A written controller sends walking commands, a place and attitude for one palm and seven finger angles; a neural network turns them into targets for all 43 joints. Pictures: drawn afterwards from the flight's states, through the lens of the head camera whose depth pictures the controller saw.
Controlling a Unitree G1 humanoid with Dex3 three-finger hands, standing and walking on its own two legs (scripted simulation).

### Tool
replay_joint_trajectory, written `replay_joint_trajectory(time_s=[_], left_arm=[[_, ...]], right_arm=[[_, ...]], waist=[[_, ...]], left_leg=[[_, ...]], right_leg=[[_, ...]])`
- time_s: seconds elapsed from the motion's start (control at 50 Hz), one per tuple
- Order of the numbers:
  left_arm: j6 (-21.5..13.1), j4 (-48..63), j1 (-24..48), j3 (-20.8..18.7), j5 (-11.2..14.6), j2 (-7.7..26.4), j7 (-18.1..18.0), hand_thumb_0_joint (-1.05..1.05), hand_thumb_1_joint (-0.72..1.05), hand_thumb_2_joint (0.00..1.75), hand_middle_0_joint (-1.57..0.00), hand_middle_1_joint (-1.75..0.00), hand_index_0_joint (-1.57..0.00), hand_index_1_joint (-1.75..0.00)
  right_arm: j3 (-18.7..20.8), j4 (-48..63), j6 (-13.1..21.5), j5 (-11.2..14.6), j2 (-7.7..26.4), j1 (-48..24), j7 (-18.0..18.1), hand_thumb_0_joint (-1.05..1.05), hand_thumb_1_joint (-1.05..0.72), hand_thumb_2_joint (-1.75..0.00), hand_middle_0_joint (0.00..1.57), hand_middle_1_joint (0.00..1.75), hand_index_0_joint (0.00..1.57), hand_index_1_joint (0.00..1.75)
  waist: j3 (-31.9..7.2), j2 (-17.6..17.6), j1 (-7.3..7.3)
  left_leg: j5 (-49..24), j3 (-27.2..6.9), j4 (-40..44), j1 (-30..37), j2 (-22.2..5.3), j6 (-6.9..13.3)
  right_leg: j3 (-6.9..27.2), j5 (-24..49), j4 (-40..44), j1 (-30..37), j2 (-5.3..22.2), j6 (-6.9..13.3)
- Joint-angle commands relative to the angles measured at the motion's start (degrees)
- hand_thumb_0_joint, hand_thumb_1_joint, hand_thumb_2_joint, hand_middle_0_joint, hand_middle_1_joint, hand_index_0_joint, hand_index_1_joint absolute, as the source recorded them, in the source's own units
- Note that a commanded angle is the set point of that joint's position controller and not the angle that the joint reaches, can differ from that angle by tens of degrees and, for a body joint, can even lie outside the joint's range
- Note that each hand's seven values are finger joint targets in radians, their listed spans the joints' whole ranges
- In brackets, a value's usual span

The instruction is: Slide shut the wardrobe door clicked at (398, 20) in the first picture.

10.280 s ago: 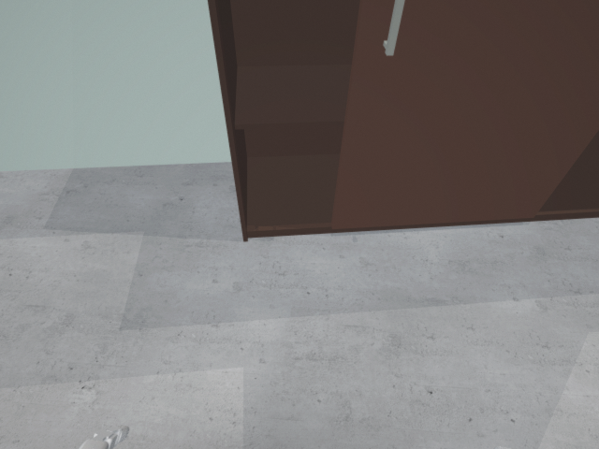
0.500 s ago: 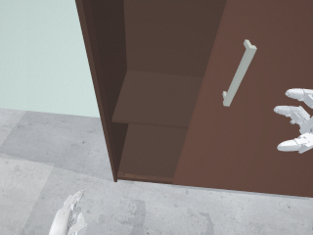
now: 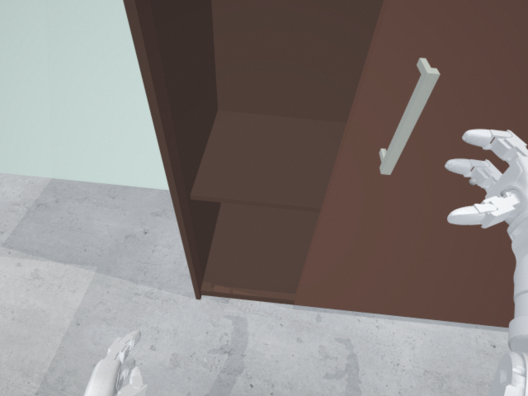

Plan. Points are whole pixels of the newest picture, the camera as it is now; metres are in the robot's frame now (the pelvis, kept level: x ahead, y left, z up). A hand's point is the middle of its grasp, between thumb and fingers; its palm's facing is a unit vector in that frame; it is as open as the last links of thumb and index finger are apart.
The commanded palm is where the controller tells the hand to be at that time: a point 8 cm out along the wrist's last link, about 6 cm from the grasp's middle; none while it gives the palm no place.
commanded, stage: move the hooked fingers beside the handle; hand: right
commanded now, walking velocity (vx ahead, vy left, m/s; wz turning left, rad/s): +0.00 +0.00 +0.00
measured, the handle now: (402, 121) +0.55 -0.19 +0.16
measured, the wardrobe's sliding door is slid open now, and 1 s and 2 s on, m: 0.37 0.37 0.37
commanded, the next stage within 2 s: feel for the door with the fingertips in 1.70 s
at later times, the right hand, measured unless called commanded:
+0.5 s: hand (454, 153) +0.45 -0.25 +0.17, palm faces +0.04 +1.00 -0.03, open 14.0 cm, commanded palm +0.43 -0.30 +0.17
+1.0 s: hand (454, 152) +0.47 -0.26 +0.16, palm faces +0.06 +1.00 -0.03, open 14.0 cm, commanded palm +0.45 -0.30 +0.16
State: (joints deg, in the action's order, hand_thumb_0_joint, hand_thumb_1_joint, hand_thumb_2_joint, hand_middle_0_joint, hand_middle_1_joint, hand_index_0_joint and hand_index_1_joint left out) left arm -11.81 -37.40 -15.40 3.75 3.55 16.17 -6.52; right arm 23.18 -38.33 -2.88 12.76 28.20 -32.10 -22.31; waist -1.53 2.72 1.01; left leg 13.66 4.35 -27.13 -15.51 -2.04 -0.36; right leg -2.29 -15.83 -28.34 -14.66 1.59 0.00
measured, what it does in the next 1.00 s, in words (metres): stands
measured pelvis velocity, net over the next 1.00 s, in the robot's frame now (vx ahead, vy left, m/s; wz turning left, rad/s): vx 0.01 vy -0.01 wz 0.04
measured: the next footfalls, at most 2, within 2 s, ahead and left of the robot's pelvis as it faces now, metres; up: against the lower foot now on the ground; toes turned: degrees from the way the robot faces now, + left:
none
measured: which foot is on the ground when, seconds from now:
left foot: down 0.00-1.00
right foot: down 0.00-1.00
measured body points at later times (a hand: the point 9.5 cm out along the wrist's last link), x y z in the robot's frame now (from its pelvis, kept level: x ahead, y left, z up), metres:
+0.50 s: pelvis +0.00 +0.00 +0.00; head +0.03 +0.00 +0.44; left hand +0.05 +0.27 -0.11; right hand +0.44 -0.30 +0.18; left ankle +0.00 +0.12 -0.74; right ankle -0.01 -0.12 -0.74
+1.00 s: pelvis +0.01 -0.01 -0.01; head +0.06 -0.01 +0.44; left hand +0.03 +0.27 -0.12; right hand +0.46 -0.31 +0.16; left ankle +0.00 +0.12 -0.74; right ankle -0.01 -0.12 -0.74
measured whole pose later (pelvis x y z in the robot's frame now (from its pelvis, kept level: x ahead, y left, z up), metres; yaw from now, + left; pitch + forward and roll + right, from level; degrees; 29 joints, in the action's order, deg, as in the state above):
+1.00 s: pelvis +0.01 -0.01 -0.01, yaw +2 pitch +9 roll +1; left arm -3.0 -38.2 -23.9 1.5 2.1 16.9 -4.0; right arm 27.6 -60.7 8.4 7.3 36.0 -46.3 -21.8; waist -3.2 1.5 6.1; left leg 14.0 2.5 -29.3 -24.3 -1.2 -1.0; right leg -3.9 -18.2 -32.8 -23.7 2.5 0.7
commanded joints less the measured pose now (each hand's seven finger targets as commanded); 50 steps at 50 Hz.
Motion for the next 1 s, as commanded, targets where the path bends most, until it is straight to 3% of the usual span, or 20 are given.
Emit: replay_joint_trajectory(time_s=[0.0,0.04,0.08,0.14,0.22,0.3,0.34,0.38,0.44,0.52,0.58,0.62,0.66,0.68,0.72,0.78,0.82,0.84,0.94,0.98], left_arm=[[-1.77,6.78,-0.52,-3.56,-0.33,8.15,-0.05,0.0,0.9,0.9,-0.2,-0.3,-0.2,-0.3],[-1.45,7.09,-1.01,-3.74,-0.35,8.08,0.18,0.0,0.9,0.9,-0.2,-0.3,-0.2,-0.3],[-1.34,7.0,-1.32,-3.76,-0.36,7.8,0.33,0.0,0.9,0.9,-0.2,-0.3,-0.2,-0.3],[-0.81,6.23,-2.7,-4.26,-0.28,8.25,0.41,0.0,0.9,0.9,-0.2,-0.3,-0.2,-0.3],[-0.1,4.58,-4.04,-4.38,-0.04,9.15,0.21,0.0,0.9,0.9,-0.2,-0.3,-0.2,-0.3],[0.53,3.77,-5.8,-4.59,-0.48,9.46,0.33,0.0,0.9,0.9,-0.2,-0.3,-0.2,-0.3],[0.78,3.9,-6.8,-4.71,-0.72,9.53,0.47,0.0,0.9,0.9,-0.2,-0.3,-0.2,-0.3],[0.89,3.74,-7.08,-4.62,-0.79,9.21,0.55,0.0,0.9,0.9,-0.2,-0.3,-0.2,-0.3],[1.43,2.37,-8.63,-4.84,-0.87,9.82,0.61,0.0,0.9,0.9,-0.2,-0.3,-0.2,-0.3],[2.43,2.25,-9.8,-4.68,-0.9,10.25,0.85,0.0,0.9,0.9,-0.2,-0.3,-0.2,-0.3],[3.42,2.27,-11.21,-4.81,-1.19,10.72,1.0,0.0,0.9,0.9,-0.2,-0.3,-0.2,-0.3],[3.79,2.76,-11.73,-5.0,-1.34,10.38,1.24,0.0,0.9,0.9,-0.2,-0.3,-0.2,-0.3],[3.97,3.35,-11.94,-5.25,-1.63,10.09,1.38,0.0,0.9,0.9,-0.2,-0.3,-0.2,-0.3],[4.25,3.36,-12.33,-5.39,-1.66,10.22,1.38,0.0,0.9,0.9,-0.2,-0.3,-0.2,-0.3],[5.13,3.02,-12.6,-5.32,-1.56,10.31,1.5,0.0,0.9,0.9,-0.2,-0.3,-0.2,-0.3],[5.75,3.64,-12.27,-5.51,-1.34,10.44,1.73,0.0,0.9,0.9,-0.2,-0.3,-0.2,-0.3],[6.41,4.03,-12.31,-5.51,-1.41,10.54,1.8,0.0,0.9,0.9,-0.2,-0.3,-0.2,-0.3],[6.7,4.24,-12.52,-5.56,-1.32,10.56,1.86,0.0,0.9,0.9,-0.2,-0.3,-0.2,-0.3],[7.12,4.65,-11.83,-5.76,-1.36,10.1,1.82,0.0,0.9,0.9,-0.2,-0.3,-0.2,-0.3],[6.7,4.53,-11.23,-5.72,-1.24,9.59,1.78,0.0,0.9,0.9,-0.2,-0.3,-0.2,-0.3]], right_arm=[[6.45,9.72,5.77,-0.05,19.78,-24.29,1.71,0.0,0.5,-0.3,0.3,1.2,0.3,1.2],[7.37,9.96,7.01,-0.72,21.06,-24.77,1.89,0.0,0.5,-0.3,0.3,1.2,0.3,1.2],[5.01,10.97,8.2,-1.06,19.07,-27.93,1.7,0.0,0.5,-0.3,0.3,1.2,0.3,1.2],[4.77,8.21,8.55,-0.86,18.68,-27.56,1.42,0.0,0.5,-0.3,0.3,1.2,0.3,1.2],[2.91,0.65,7.8,-0.68,17.82,-32.14,0.83,0.0,0.5,-0.3,0.3,1.2,0.3,1.2],[3.24,-1.84,9.62,-2.27,20.43,-36.97,1.6,0.0,0.5,-0.3,0.3,1.2,0.3,1.2],[4.49,-1.79,11.51,-3.11,22.84,-38.59,1.88,0.0,0.5,-0.3,0.3,1.2,0.3,1.2],[3.1,-1.61,13.32,-3.21,21.54,-40.98,1.84,0.0,0.5,-0.3,0.3,1.2,0.3,1.2],[3.86,-7.33,14.27,-2.89,22.52,-43.3,1.79,0.0,0.5,-0.3,0.3,1.2,0.3,1.2],[4.31,-14.45,13.65,-4.4,24.29,-42.58,1.51,0.0,0.5,-0.3,0.3,1.2,0.3,1.2],[4.74,-16.51,14.0,-6.03,27.07,-45.03,1.76,0.0,0.5,-0.3,0.3,1.2,0.3,1.2],[3.75,-14.56,15.39,-5.72,25.75,-47.0,1.42,0.0,0.5,-0.3,0.3,1.2,0.3,1.2],[4.83,-11.75,16.85,-5.13,25.71,-45.69,0.91,0.0,0.5,-0.3,0.3,1.2,0.3,1.2],[6.45,-11.15,17.32,-4.78,27.12,-44.58,0.81,0.0,0.5,-0.3,0.3,1.2,0.3,1.2],[5.99,-13.26,16.9,-3.79,25.7,-42.81,0.27,0.0,0.5,-0.3,0.3,1.2,0.3,1.2],[6.13,-13.8,15.44,-3.75,25.3,-40.77,-0.07,0.0,0.5,-0.3,0.3,1.2,0.3,1.2],[7.09,-12.71,14.68,-4.41,27.1,-39.69,0.23,0.0,0.5,-0.3,0.3,1.2,0.3,1.2],[7.94,-12.61,14.35,-4.59,28.19,-38.36,0.42,0.0,0.5,-0.3,0.3,1.2,0.3,1.2],[7.34,-5.36,16.28,-4.04,27.6,-42.73,0.71,0.0,0.5,-0.3,0.3,1.2,0.3,1.2],[5.14,-3.55,16.58,-3.39,24.21,-43.75,0.59,0.0,0.5,-0.3,0.3,1.2,0.3,1.2]], waist=[[-16.93,-1.4,-0.14],[-18.57,0.67,-0.27],[-18.48,3.41,0.61],[-17.69,1.69,1.06],[-13.2,-0.7,2.84],[-15.42,0.61,3.24],[-18.96,1.39,2.98],[-20.23,3.87,3.48],[-18.7,0.21,4.61],[-17.26,1.47,4.19],[-17.04,-0.05,5.01],[-19.67,1.12,5.23],[-24.44,3.71,4.27],[-25.7,2.91,3.77],[-23.77,0.91,4.29],[-21.31,1.85,3.75],[-21.65,2.93,3.34],[-21.33,1.33,3.15],[-23.46,4.26,4.19],[-23.67,6.91,4.76]], left_leg=[[-16.85,-1.59,1.02,6.15,1.59,1.66],[-18.37,-1.72,0.46,6.81,1.55,1.72],[-18.54,-1.75,0.48,5.72,1.61,1.82],[-18.69,-1.53,0.57,4.94,1.94,1.8],[-13.92,-1.58,1.54,1.5,1.97,1.58],[-13.18,-2.17,1.09,1.26,1.78,1.59],[-15.0,-2.38,0.24,2.53,1.84,1.66],[-15.63,-2.4,-0.13,2.18,1.93,1.79],[-14.45,-2.39,0.14,0.85,2.14,1.4],[-13.92,-2.65,-0.39,0.13,1.85,1.41],[-14.09,-2.66,-0.81,-0.81,1.86,1.17],[-15.08,-2.82,-1.15,-0.37,2.2,1.17],[-17.4,-2.93,-1.81,0.88,2.38,1.41],[-18.41,-2.65,-2.19,1.43,2.56,1.53],[-19.08,-2.47,-2.07,0.98,2.8,1.31],[-17.91,-2.2,-1.73,-0.1,2.74,1.25],[-19.71,-2.35,-2.01,0.7,2.64,1.29],[-19.47,-2.22,-1.95,0.94,2.66,1.17],[-19.81,-2.34,-1.96,0.15,2.95,1.29],[-18.47,-2.17,-1.59,-1.69,3.08,1.46]], right_leg=[[2.44,16.51,1.9,4.62,-1.0,1.56],[2.31,18.08,1.74,5.24,-1.04,1.51],[2.33,18.89,1.52,6.27,-1.0,1.37],[2.43,19.28,1.28,6.02,-0.68,1.43],[2.34,12.98,1.57,2.74,-0.85,1.52],[2.23,12.38,0.76,1.83,-1.08,1.61],[2.54,14.41,0.32,2.88,-1.05,1.61],[2.67,15.58,-0.01,4.15,-1.05,1.38],[2.67,13.33,-0.24,2.18,-0.77,1.6],[2.17,11.89,-0.46,-1.32,-1.12,1.54],[2.43,11.91,-0.95,-3.08,-1.0,1.7],[2.34,13.28,-1.4,-1.66,-0.95,1.68],[2.39,16.89,-2.04,1.58,-0.84,1.48],[2.81,18.82,-2.18,2.43,-0.61,1.35],[2.53,18.89,-2.3,1.0,-0.41,1.49],[2.18,17.64,-1.74,-0.33,-0.52,1.6],[1.91,19.53,-1.97,-0.45,-0.61,1.71],[1.92,18.92,-1.95,-1.1,-0.67,1.79],[2.26,21.24,-2.42,2.64,-0.3,1.68],[2.75,21.93,-2.66,5.44,-0.06,1.32]])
